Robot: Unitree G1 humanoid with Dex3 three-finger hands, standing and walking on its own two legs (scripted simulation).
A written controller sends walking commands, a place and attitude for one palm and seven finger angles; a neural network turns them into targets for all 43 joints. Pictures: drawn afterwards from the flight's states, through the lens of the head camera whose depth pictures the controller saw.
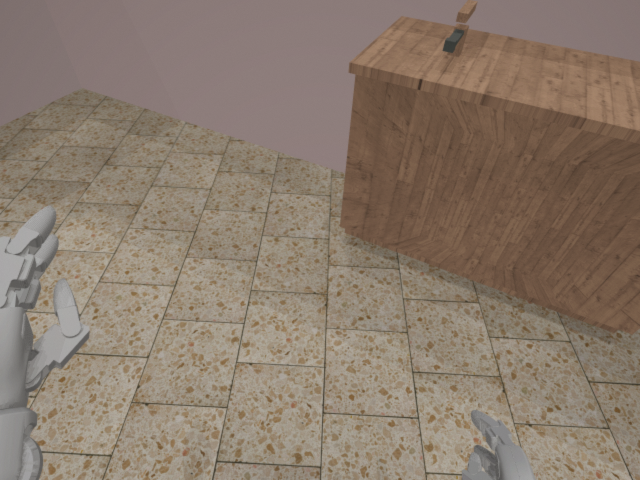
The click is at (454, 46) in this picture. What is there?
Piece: tap's lever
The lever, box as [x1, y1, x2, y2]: [443, 37, 457, 52]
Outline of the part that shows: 447,37 444,43 443,50 452,52 457,39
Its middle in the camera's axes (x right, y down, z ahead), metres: +0.35 -0.53 +1.05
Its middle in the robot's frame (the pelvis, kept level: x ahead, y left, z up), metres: +1.17 -0.28 +0.09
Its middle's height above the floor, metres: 0.86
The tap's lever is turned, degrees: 0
